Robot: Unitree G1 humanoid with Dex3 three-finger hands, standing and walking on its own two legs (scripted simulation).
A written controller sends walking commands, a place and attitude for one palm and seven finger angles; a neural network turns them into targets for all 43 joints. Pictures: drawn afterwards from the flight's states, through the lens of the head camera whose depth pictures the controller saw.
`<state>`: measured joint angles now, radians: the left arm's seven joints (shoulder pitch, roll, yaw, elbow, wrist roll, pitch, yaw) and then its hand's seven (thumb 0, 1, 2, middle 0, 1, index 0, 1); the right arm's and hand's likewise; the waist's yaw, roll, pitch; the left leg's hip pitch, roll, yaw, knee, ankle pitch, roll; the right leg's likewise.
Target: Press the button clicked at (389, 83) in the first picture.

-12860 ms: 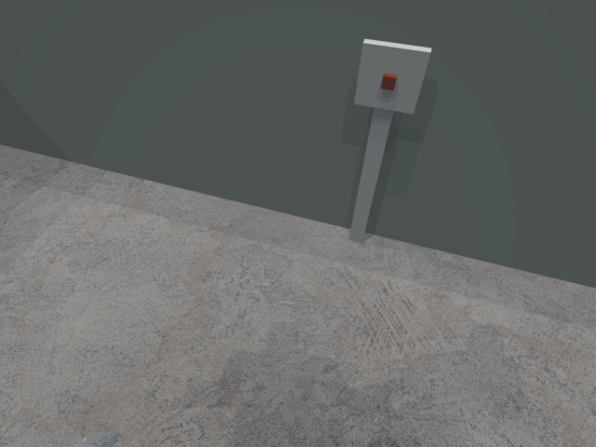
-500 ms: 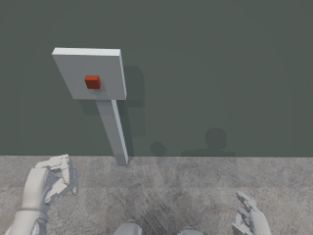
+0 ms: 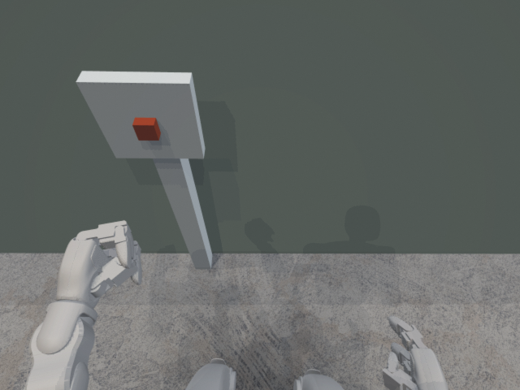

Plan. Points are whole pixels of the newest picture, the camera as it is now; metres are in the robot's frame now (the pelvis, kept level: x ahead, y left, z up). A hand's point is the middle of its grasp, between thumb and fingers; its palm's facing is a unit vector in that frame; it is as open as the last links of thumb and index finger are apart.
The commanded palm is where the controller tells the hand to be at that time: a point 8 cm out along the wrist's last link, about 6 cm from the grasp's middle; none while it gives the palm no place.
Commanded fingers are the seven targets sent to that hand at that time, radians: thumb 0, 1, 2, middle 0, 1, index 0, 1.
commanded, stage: aim a knuckle at the button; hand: left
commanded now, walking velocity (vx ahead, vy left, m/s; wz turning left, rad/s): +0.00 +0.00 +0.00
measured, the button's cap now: (147, 127) +0.53 +0.23 +0.07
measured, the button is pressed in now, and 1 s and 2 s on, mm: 0 0 0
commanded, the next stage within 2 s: press the button with the knuckle in 1.58 s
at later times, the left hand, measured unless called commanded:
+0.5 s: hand (154, 209) +0.38 +0.19 +0.04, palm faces +0.04 -1.00 -0.03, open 3.1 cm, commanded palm +0.36 +0.25 +0.04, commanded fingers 0.00 0.90 0.90 -1.30 -1.50 -1.30 -1.50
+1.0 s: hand (170, 171) +0.46 +0.18 +0.03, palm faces +0.04 -1.00 -0.02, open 3.1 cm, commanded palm +0.43 +0.24 +0.03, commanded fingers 0.00 0.90 0.90 -1.30 -1.50 -1.30 -1.50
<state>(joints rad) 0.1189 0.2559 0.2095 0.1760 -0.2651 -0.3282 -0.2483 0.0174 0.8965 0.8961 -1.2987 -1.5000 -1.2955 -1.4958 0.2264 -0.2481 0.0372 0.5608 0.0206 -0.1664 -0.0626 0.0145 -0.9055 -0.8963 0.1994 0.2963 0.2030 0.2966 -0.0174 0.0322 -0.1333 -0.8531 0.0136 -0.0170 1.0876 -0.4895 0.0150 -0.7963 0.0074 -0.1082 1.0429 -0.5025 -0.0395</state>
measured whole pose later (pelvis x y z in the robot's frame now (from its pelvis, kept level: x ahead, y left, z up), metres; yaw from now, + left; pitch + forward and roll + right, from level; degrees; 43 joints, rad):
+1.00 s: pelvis -0.01 +0.01 -0.02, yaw -3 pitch +22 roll -2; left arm -0.67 0.38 0.36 0.99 -0.13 -0.47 -0.17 0.02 0.90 0.90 -1.30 -1.50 -1.29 -1.50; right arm 0.32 -0.26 0.02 0.64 -0.01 0.02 -0.01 0.01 -0.91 -0.90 0.20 0.30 0.20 0.30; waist -0.12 0.02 -0.14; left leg -1.04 0.03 0.03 1.15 -0.50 0.03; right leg -1.00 0.02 -0.07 1.11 -0.49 -0.02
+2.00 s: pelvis +0.00 +0.01 -0.02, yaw -3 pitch +22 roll -3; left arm -0.70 0.40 0.36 1.04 -0.12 -0.48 -0.17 0.02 0.90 0.90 -1.30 -1.50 -1.30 -1.50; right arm 0.30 -0.25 0.03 0.64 -0.01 0.06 -0.01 0.01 -0.91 -0.90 0.20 0.30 0.20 0.30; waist -0.13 0.02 -0.14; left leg -1.04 0.03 0.01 1.15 -0.50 0.04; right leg -0.99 0.02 -0.08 1.09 -0.49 -0.02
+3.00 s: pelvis -0.04 +0.01 -0.04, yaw -2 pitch +26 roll -5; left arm -1.01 0.57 0.36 1.27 -0.05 -0.44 -0.14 0.01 0.83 0.96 -1.30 -1.50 -1.47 -1.50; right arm 0.35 -0.28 0.08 0.67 -0.03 0.00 -0.02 0.01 -0.91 -0.90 0.20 0.30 0.20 0.30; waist -0.21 0.03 -0.12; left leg -1.24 0.02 -0.04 1.24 -0.45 0.03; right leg -1.17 0.01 -0.13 1.17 -0.45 -0.03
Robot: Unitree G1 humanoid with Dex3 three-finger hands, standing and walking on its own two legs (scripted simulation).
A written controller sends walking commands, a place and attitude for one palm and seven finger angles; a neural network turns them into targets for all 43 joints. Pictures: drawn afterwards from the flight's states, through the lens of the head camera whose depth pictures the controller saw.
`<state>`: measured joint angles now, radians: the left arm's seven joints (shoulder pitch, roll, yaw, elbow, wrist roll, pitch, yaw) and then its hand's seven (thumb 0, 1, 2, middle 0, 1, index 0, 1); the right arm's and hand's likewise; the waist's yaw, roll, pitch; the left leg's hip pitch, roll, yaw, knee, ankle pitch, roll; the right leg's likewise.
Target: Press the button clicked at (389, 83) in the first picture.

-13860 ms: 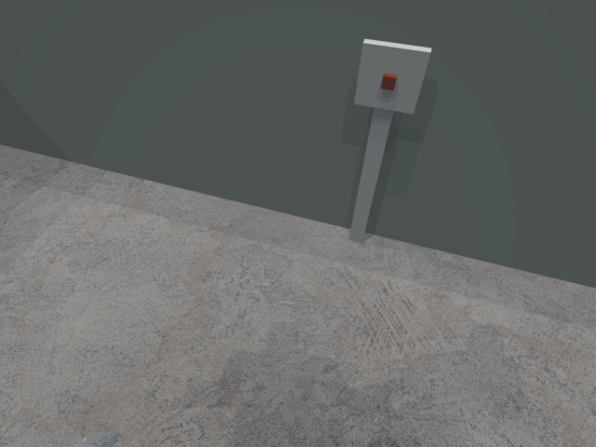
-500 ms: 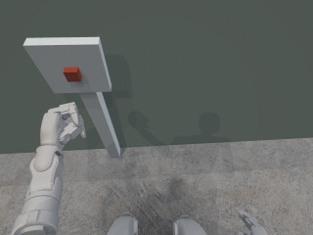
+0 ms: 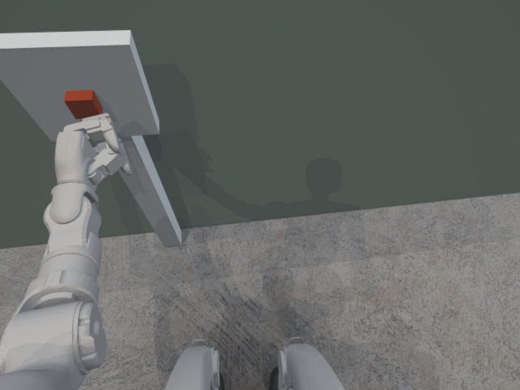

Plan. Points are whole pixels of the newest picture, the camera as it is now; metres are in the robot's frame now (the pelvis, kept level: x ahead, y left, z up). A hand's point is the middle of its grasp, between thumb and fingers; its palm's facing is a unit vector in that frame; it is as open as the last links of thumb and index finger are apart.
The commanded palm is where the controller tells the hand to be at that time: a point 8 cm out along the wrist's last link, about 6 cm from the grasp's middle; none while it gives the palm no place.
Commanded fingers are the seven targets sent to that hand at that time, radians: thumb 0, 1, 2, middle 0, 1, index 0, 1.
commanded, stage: aim a knuckle at the button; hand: left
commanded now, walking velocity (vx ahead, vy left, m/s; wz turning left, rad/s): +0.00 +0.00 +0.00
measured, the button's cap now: (84, 103) +0.53 +0.25 +0.08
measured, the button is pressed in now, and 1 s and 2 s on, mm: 0 0 9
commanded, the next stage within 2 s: press the button with the knuckle in 0.58 s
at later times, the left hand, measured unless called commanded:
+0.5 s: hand (113, 161) +0.45 +0.21 +0.04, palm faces +0.10 -1.00 -0.01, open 3.1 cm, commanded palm +0.42 +0.25 +0.05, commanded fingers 0.00 0.90 0.90 -1.30 -1.50 -1.30 -1.50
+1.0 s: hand (115, 150) +0.47 +0.21 +0.05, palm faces +0.10 -0.99 -0.01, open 3.1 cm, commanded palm +0.44 +0.25 +0.05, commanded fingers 0.00 0.90 0.90 -1.30 -1.50 -1.30 -1.50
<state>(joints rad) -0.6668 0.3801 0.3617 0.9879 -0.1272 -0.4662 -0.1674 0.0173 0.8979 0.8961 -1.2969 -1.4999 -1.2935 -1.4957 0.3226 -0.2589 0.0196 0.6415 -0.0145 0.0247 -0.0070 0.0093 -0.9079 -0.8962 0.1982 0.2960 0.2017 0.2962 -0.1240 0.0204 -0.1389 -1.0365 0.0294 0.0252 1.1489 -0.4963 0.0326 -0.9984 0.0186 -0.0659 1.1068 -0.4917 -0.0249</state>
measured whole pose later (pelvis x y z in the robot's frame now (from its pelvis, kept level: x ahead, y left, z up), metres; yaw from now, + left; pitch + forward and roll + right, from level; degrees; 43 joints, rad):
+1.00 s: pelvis +0.00 +0.00 +0.00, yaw +0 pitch +22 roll -3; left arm -0.70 0.40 0.36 1.04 -0.12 -0.48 -0.17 0.02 0.90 0.90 -1.30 -1.50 -1.30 -1.50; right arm 0.30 -0.25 0.03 0.64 -0.01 0.06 -0.01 0.01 -0.91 -0.90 0.20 0.30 0.20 0.30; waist -0.13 0.02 -0.14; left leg -1.04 0.03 0.01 1.15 -0.50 0.04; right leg -0.99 0.02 -0.08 1.09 -0.49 -0.02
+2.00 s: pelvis -0.04 +0.00 -0.02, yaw +1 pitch +26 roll -5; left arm -1.01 0.57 0.36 1.27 -0.05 -0.44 -0.14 0.01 0.83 0.96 -1.30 -1.50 -1.47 -1.50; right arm 0.35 -0.28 0.08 0.67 -0.03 0.00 -0.02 0.01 -0.91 -0.90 0.20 0.30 0.20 0.30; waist -0.21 0.03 -0.12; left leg -1.24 0.02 -0.04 1.24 -0.45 0.03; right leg -1.17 0.01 -0.13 1.17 -0.45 -0.03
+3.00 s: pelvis +0.02 +0.00 +0.01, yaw +0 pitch +20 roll -2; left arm -0.35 0.26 0.24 0.65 -0.17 -0.46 -0.12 0.02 0.90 0.90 -1.30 -1.50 -1.30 -1.50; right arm 0.26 -0.24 0.01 0.59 0.01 0.04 0.00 0.01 -0.91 -0.90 0.20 0.30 0.20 0.30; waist -0.06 0.02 -0.15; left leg -0.93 0.02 0.02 1.09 -0.50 0.03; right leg -0.89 0.02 -0.06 1.03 -0.50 -0.02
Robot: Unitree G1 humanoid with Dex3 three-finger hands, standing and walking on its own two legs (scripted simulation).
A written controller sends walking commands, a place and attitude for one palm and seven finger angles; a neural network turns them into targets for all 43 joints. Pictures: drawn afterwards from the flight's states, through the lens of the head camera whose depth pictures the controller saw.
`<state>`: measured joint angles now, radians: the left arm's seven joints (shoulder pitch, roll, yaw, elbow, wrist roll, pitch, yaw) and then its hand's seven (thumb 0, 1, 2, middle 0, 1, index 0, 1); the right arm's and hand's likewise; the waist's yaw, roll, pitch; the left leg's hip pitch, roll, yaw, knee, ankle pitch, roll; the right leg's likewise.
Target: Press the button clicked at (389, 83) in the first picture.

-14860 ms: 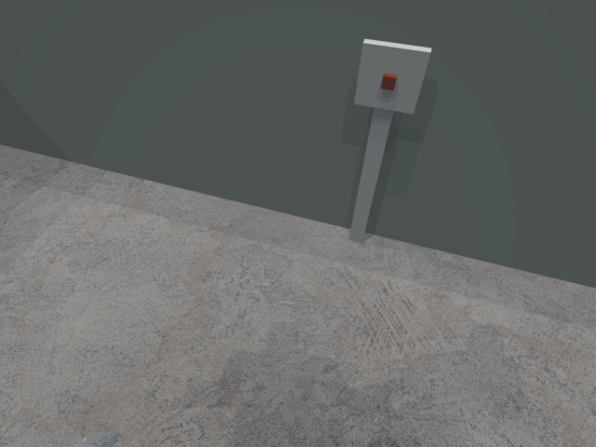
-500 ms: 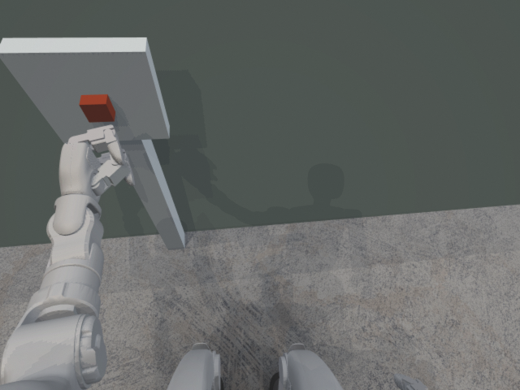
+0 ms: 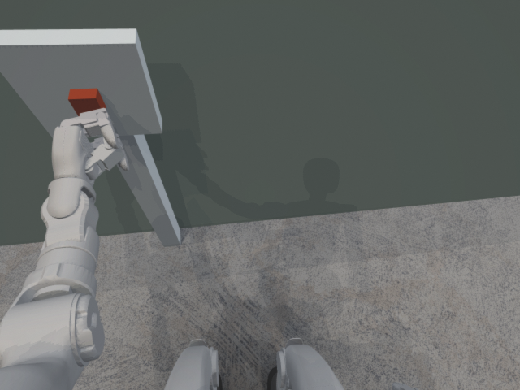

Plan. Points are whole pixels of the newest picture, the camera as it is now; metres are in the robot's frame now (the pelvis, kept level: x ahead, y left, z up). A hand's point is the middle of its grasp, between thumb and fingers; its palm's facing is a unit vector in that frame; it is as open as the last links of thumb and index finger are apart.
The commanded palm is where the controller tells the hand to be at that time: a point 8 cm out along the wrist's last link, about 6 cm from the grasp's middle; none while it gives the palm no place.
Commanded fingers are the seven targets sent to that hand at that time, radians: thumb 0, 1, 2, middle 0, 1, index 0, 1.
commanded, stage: press the button with the knuckle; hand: left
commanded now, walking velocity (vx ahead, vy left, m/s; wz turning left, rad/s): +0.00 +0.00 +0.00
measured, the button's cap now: (88, 101) +0.53 +0.24 +0.08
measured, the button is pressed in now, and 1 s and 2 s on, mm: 0 9 0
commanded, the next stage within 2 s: hold the button down briefly in 0.70 s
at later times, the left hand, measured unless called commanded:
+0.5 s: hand (118, 136) +0.49 +0.21 +0.05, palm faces +0.08 -1.00 -0.02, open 3.3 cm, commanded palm +0.48 +0.25 +0.05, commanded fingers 0.00 0.90 0.90 -1.30 -1.50 -1.30 -1.50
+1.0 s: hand (118, 136) +0.49 +0.21 +0.05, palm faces +0.10 -0.99 -0.04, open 3.3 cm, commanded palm +0.51 +0.23 +0.05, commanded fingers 0.00 0.90 0.90 -1.30 -1.50 -1.30 -1.50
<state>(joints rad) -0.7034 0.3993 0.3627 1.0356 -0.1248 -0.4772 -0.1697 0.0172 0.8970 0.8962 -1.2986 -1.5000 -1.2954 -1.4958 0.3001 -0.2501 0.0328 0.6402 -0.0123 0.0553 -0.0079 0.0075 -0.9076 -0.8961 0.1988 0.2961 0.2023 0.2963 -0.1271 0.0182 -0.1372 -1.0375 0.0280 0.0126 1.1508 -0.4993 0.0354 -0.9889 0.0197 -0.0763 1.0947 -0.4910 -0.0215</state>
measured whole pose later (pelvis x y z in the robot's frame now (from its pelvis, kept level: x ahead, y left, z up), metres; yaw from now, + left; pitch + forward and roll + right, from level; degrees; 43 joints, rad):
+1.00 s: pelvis -0.04 +0.00 -0.02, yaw +1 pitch +26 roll -5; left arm -1.01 0.57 0.36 1.27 -0.05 -0.44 -0.14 0.01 0.83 0.96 -1.30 -1.50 -1.47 -1.50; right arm 0.35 -0.28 0.08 0.67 -0.03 0.00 -0.02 0.01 -0.91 -0.90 0.20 0.30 0.20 0.30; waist -0.21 0.03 -0.12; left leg -1.24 0.02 -0.04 1.24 -0.45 0.03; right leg -1.17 0.01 -0.13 1.17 -0.45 -0.03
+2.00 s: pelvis +0.02 +0.00 +0.01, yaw +0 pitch +20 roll -2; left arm -0.35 0.26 0.24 0.65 -0.17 -0.46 -0.12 0.02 0.90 0.90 -1.30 -1.50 -1.30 -1.50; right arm 0.26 -0.24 0.01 0.59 0.01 0.04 0.00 0.01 -0.91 -0.90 0.20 0.30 0.20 0.30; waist -0.06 0.02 -0.15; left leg -0.93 0.02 0.02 1.09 -0.50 0.03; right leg -0.89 0.02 -0.06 1.03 -0.50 -0.02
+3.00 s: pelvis +0.04 -0.01 +0.08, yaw +2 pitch +1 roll +0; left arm 0.31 0.31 0.15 -0.12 -0.07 -0.05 0.10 0.02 0.89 0.90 -1.30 -1.50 -1.30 -1.50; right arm 0.18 -0.24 0.05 0.57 0.03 -0.07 -0.10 0.01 -0.91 -0.90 0.20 0.30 0.20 0.30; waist 0.03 0.06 -0.03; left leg -0.26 -0.01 0.02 0.56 -0.32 0.02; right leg -0.23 0.01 -0.06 0.54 -0.33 -0.02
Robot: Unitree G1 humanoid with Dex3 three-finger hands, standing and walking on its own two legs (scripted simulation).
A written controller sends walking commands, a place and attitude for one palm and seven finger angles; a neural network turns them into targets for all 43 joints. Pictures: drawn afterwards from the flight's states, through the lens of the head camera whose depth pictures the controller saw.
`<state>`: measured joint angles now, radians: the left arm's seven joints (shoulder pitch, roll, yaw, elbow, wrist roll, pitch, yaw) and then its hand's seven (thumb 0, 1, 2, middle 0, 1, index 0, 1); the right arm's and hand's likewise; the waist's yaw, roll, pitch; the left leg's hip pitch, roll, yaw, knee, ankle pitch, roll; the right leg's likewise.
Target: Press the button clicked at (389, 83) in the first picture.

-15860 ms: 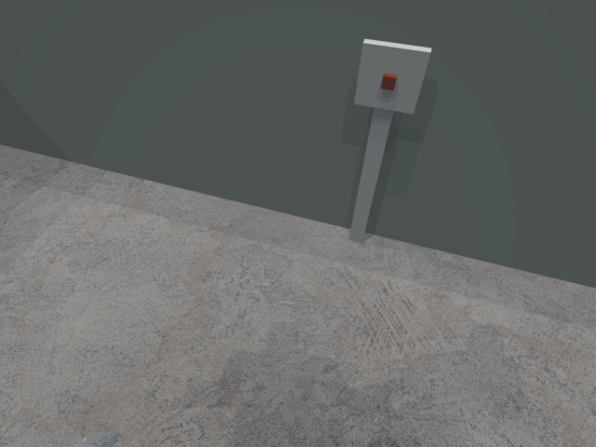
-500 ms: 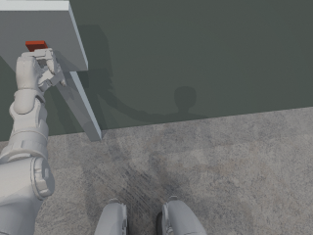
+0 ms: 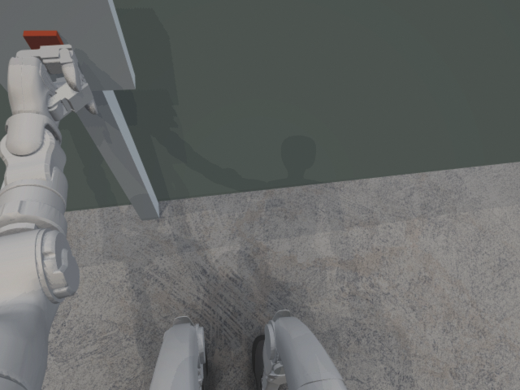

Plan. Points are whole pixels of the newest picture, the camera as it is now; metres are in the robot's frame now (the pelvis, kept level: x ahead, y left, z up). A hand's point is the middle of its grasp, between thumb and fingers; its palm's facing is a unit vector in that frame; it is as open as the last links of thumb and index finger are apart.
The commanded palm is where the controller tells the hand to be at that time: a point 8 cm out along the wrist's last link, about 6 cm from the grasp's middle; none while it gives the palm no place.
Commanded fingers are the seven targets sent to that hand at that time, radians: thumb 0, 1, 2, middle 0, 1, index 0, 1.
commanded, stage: pull the fist back off the button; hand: left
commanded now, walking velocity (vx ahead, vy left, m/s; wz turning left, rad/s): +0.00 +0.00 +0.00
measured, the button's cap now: (47, 40) +0.58 +0.24 +0.11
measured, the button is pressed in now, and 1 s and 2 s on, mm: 9 0 0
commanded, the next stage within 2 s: draw the hand back to the body in 1.10 s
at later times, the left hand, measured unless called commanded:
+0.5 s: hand (86, 96) +0.52 +0.20 +0.07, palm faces +0.09 -1.00 -0.02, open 3.3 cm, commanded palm +0.49 +0.23 +0.07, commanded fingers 0.00 0.90 0.90 -1.30 -1.50 -1.30 -1.50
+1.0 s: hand (90, 140) +0.45 +0.19 +0.07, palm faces +0.08 -1.00 -0.02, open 3.1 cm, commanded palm +0.42 +0.24 +0.07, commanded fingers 0.00 0.90 0.90 -1.30 -1.50 -1.30 -1.50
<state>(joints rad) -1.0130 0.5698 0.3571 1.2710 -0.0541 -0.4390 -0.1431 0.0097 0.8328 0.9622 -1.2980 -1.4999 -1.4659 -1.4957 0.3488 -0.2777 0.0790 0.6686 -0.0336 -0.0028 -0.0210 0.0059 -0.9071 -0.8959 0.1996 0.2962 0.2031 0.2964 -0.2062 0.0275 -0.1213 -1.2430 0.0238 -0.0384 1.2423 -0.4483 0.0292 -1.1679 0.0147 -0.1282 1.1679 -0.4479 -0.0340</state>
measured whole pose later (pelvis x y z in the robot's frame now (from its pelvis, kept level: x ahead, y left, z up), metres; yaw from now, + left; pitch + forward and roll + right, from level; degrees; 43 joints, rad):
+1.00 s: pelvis +0.06 +0.01 +0.04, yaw -1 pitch +20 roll -2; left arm -0.35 0.26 0.24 0.65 -0.17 -0.46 -0.12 0.02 0.90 0.90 -1.30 -1.50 -1.30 -1.50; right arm 0.26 -0.24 0.01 0.59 0.01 0.04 0.00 0.01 -0.91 -0.90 0.20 0.30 0.20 0.30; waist -0.06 0.02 -0.15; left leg -0.93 0.02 0.02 1.09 -0.50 0.03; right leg -0.89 0.02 -0.06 1.03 -0.50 -0.02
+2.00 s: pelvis +0.08 +0.00 +0.11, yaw +1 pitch +1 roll +0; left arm 0.31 0.31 0.15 -0.12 -0.07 -0.05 0.10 0.02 0.89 0.90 -1.30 -1.50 -1.30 -1.50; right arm 0.18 -0.24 0.05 0.57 0.03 -0.07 -0.10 0.01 -0.91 -0.90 0.20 0.30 0.20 0.30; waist 0.03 0.06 -0.03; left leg -0.26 -0.01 0.02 0.56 -0.32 0.02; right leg -0.23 0.01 -0.06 0.54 -0.33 -0.02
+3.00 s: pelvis +0.06 +0.01 +0.12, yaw +0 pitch -1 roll -1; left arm 0.58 0.33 0.33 -0.49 -0.04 -0.14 0.10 0.01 0.89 0.90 -1.30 -1.50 -1.30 -1.50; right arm 0.17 -0.24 0.02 0.58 -0.01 -0.04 -0.07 0.01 -0.91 -0.90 0.20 0.30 0.20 0.30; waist 0.01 0.06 0.00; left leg -0.20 0.00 0.04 0.43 -0.22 0.04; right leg -0.16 0.02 -0.03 0.37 -0.20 -0.01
